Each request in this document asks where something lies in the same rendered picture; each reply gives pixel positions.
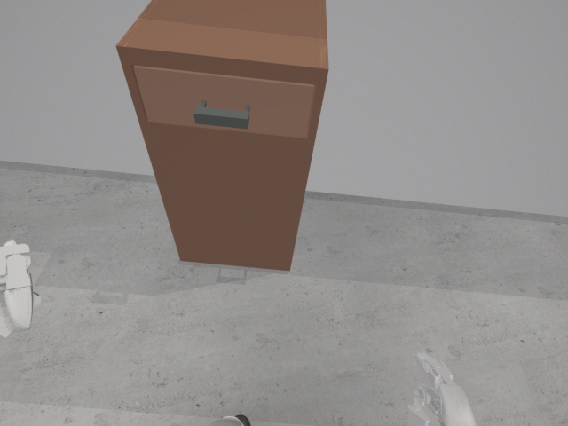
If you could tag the drawer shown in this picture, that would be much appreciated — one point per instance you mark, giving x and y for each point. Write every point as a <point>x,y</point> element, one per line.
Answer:
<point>276,107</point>

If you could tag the cabinet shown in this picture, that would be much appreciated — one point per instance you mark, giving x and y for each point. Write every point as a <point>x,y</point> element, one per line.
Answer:
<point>232,197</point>

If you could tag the robot right hand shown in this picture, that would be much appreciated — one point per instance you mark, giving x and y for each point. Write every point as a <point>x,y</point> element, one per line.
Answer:
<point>448,407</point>

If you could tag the robot left hand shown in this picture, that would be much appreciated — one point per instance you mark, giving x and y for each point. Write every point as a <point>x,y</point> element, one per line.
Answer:
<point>18,300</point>

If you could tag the handle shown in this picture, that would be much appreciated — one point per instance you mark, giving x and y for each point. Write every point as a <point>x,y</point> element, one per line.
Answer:
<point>221,117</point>

